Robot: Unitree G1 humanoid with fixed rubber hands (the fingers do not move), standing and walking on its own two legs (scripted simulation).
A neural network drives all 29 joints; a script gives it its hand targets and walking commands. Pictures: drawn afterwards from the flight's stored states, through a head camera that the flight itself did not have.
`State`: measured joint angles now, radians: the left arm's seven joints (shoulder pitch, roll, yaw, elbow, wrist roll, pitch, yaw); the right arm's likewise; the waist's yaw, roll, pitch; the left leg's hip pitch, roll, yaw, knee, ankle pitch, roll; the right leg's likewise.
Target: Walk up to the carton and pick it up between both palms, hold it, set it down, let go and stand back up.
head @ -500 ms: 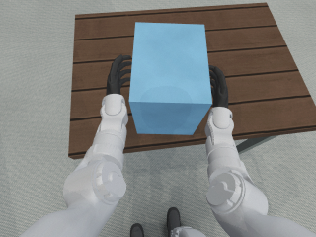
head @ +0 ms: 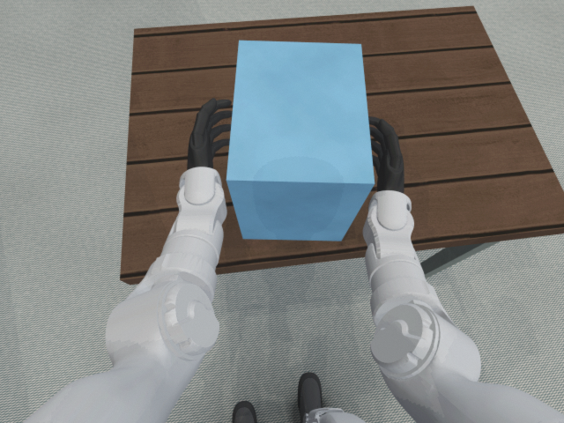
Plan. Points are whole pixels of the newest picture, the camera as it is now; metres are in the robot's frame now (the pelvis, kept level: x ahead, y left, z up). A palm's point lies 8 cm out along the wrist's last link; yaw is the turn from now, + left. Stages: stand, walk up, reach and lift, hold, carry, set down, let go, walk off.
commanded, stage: reach and lift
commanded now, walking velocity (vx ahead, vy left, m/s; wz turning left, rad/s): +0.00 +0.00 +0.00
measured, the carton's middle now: (295, 151) +0.50 -0.05 -0.03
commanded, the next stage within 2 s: none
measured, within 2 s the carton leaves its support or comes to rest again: leaves its support in 1.66 s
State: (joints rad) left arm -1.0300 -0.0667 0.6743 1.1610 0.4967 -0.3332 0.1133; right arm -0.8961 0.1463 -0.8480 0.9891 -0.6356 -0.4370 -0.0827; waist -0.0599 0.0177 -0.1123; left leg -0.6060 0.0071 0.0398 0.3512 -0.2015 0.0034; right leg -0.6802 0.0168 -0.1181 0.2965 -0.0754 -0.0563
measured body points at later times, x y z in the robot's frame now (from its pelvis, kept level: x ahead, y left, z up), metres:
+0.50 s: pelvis -0.01 +0.00 +0.00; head +0.15 +0.00 +0.42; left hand +0.48 +0.09 +0.02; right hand +0.44 -0.17 +0.01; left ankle -0.06 +0.11 -0.74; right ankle +0.01 -0.08 -0.74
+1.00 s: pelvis -0.01 -0.01 +0.00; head +0.13 -0.01 +0.42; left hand +0.46 +0.09 +0.01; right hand +0.42 -0.17 +0.00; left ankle -0.06 +0.11 -0.74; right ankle +0.01 -0.08 -0.74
